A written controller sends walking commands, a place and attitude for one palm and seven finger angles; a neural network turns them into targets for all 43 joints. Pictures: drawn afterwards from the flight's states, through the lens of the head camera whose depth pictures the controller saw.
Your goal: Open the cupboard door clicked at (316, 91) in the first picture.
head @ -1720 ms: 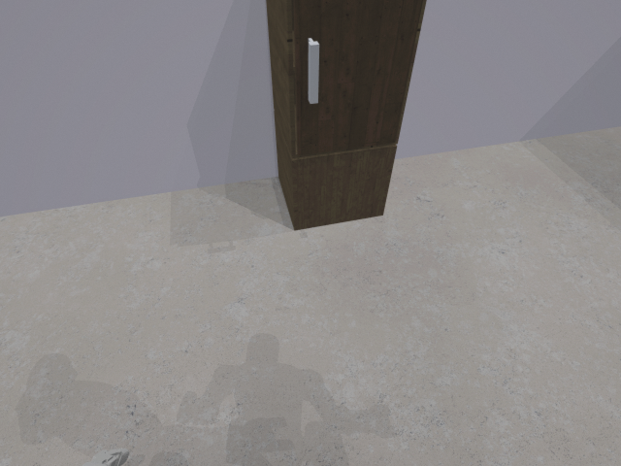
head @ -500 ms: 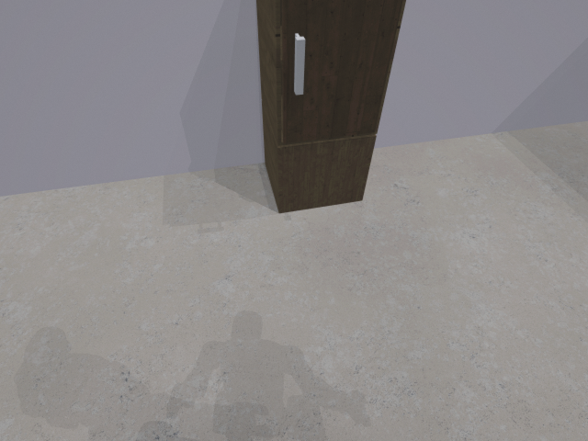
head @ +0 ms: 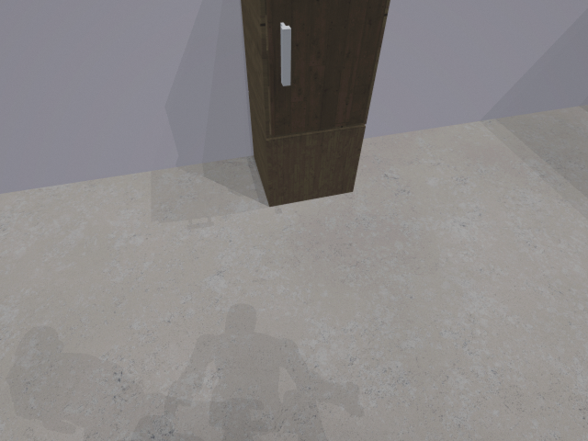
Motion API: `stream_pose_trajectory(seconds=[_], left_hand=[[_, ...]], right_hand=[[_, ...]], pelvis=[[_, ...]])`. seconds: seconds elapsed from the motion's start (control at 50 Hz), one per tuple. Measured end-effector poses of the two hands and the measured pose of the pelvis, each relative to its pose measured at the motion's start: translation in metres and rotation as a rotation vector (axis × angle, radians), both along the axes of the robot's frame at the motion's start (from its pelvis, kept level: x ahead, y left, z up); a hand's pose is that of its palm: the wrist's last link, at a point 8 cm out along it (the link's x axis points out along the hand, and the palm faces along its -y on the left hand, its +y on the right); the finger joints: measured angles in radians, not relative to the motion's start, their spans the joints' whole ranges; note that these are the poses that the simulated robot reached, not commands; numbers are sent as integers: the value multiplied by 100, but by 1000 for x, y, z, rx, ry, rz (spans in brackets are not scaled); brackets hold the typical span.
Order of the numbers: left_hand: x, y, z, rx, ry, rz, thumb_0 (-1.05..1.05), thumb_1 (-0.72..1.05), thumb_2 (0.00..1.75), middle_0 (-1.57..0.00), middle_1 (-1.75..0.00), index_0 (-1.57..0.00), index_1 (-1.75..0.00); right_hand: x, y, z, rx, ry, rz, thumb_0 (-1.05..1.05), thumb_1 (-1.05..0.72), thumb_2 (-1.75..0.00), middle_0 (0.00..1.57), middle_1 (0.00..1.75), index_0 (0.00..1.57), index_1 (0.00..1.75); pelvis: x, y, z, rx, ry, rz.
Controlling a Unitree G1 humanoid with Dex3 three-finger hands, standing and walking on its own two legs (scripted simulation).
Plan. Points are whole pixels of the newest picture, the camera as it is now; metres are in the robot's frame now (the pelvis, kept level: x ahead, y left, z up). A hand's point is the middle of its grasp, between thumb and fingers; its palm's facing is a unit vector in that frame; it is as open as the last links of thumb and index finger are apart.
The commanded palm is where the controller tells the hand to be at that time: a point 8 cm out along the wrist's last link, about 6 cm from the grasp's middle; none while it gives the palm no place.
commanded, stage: walk to a spot facing it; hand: left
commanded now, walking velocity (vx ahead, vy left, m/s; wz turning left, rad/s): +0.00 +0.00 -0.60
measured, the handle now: (284, 54) +1.22 +0.13 -0.03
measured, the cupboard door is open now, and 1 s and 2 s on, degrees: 0 0 0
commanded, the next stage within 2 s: none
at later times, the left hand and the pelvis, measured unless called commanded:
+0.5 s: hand out of the picture +0.04 +0.16 -0.15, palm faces -0.15 -0.96 -0.22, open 7.4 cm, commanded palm none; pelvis +0.02 -0.03 +0.00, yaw -14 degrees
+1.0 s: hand (212, 326) +0.34 +0.19 -0.17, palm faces -0.45 -0.87 -0.18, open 7.4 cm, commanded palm none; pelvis +0.19 +0.03 +0.00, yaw -33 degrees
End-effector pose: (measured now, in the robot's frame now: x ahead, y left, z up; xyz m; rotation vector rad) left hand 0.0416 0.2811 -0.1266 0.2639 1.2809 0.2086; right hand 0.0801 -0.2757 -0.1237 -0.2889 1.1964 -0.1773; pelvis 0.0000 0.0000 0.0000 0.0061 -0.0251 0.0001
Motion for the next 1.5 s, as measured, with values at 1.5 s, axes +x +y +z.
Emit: stream_pose_trajectory(seconds=[1.5], left_hand=[[537,-281,-31,-182,-62,-855,-1,94,90,-20,-30,-20,-30]], right_hand=[[83,65,-27,196,134,-1047,1,-90,-89,20,30,20,29]], pelvis=[[354,-101,-18,-37,15,-860]])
